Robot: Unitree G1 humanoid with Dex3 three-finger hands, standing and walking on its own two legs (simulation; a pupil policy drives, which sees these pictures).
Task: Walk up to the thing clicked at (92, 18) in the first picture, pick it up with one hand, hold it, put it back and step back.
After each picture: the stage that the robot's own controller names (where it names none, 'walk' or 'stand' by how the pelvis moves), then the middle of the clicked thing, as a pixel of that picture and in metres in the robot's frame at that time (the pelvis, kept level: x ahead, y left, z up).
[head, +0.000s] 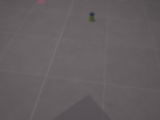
stand; (91, 17) +1.93 -0.16 -0.72
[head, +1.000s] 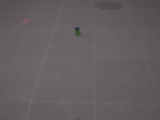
walk; (77, 31) +1.78 +0.17 -0.70
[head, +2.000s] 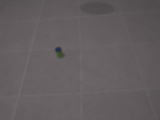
walk; (59, 52) +1.16 +0.36 -0.72
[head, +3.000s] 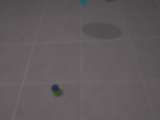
walk; (56, 90) +0.73 +0.30 -0.72
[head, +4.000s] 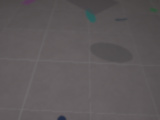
walk; out of the picture +0.48 +0.16 -0.71
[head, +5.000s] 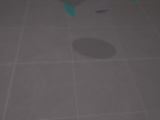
stand; out of the picture +0.36 +0.20 -0.71
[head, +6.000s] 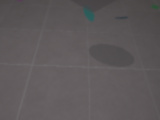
stand; out of the picture +0.34 +0.14 -0.71
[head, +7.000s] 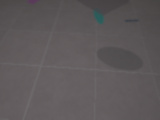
stand; out of the picture +0.34 +0.14 -0.72
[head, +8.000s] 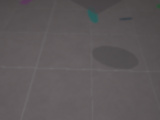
stand; out of the picture +0.32 +0.15 -0.72
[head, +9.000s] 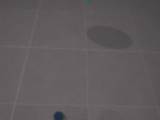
stand; (58, 118) +0.38 +0.13 -0.70
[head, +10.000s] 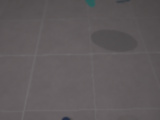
stand; out of the picture +0.37 +0.15 -0.70
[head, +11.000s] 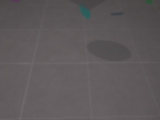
stand; out of the picture +0.39 +0.13 -0.72
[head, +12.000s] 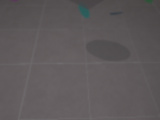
stand; out of the picture +0.37 +0.14 -0.72
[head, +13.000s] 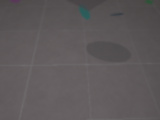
stand; out of the picture +0.37 +0.14 -0.72
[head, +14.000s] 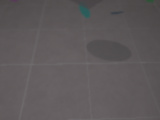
go down; out of the picture +0.36 +0.14 -0.72
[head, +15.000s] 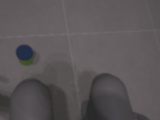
go down; (25, 55) +0.46 +0.17 -0.30
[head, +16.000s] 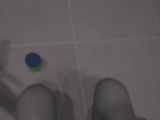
approach; (33, 63) +0.46 +0.16 -0.31
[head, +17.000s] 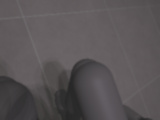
close in; out of the picture +0.45 +0.20 -0.23
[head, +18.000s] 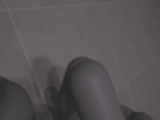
close; out of the picture +0.45 +0.21 -0.24
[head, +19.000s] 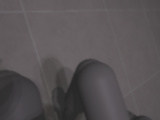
lift; out of the picture +0.41 +0.20 -0.23
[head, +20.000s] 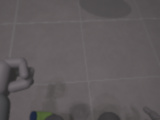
lift; (41, 117) +0.31 +0.22 -0.50
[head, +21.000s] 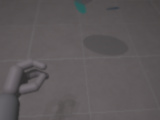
hold; out of the picture +0.28 +0.35 -0.67
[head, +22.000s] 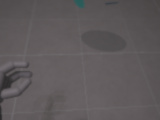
go down; out of the picture +0.28 +0.35 -0.68
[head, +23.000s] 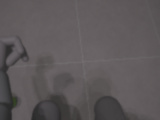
crouch; (7, 101) +0.33 +0.36 -0.46
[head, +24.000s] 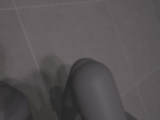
lower; out of the picture +0.30 +0.40 -0.24
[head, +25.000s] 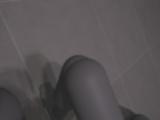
lower; out of the picture +0.28 +0.40 -0.24
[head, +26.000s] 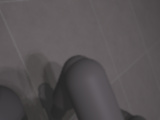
lower; out of the picture +0.28 +0.40 -0.25
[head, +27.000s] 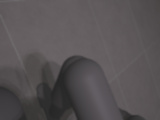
lower; out of the picture +0.28 +0.40 -0.26
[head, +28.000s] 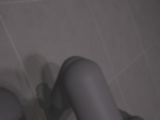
lower; out of the picture +0.28 +0.40 -0.26
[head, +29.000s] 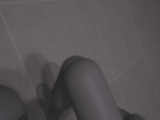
open; out of the picture +0.29 +0.40 -0.27
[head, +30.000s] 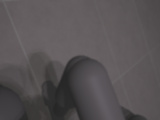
rise; out of the picture +0.28 +0.39 -0.26
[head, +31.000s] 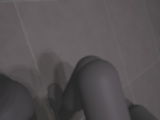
rise; out of the picture +0.29 +0.40 -0.24
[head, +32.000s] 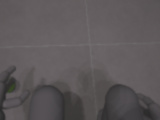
stand; (4, 85) +0.34 +0.36 -0.37
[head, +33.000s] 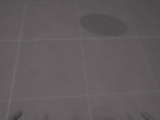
stand; out of the picture +0.29 +0.34 -0.62
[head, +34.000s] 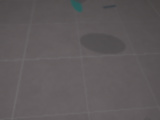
stand; out of the picture +0.28 +0.34 -0.65
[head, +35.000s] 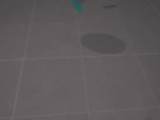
stand; out of the picture +0.28 +0.35 -0.65
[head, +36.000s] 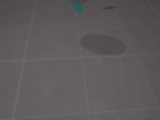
stand; out of the picture +0.28 +0.34 -0.65
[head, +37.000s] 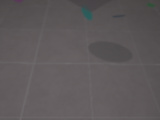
stand; out of the picture +0.29 +0.34 -0.71
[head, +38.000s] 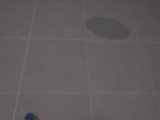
walk; (30, 119) +0.35 +0.30 -0.70
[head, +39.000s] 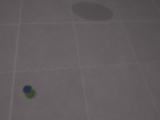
walk; (28, 91) +0.54 +0.36 -0.70
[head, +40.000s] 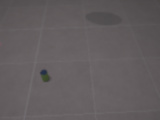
stand; (44, 75) +0.86 +0.43 -0.70
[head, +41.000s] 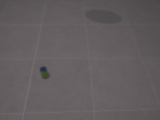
stand; (44, 72) +0.88 +0.36 -0.72
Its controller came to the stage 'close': yes
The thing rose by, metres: 0.33
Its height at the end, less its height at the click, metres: +0.00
